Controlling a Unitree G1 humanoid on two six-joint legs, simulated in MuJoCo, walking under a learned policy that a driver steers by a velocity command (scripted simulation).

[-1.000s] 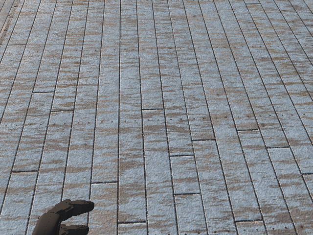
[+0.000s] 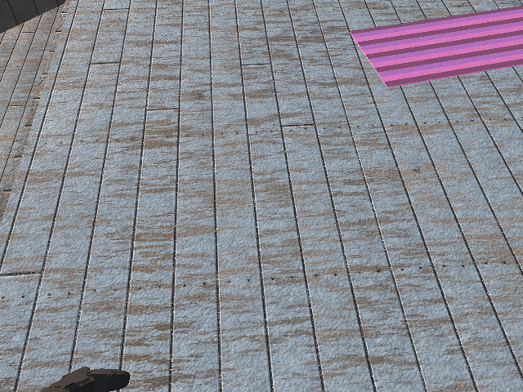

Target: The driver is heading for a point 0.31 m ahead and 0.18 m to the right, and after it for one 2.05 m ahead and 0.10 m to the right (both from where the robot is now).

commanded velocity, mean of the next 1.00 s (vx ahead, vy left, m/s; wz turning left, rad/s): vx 1.00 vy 0.00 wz -0.24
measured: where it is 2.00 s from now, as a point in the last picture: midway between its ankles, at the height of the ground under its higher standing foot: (281, 67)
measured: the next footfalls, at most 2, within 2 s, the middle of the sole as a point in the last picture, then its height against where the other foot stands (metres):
right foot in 0.04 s outside the picture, level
left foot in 0.48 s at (246, 311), level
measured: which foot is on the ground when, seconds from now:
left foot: down 0.00-0.02, up 0.04-0.46, down 0.48-0.86, up 0.88-1.00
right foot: up 0.00-0.02, down 0.04-0.48, up 0.50-0.82, down 0.84-1.00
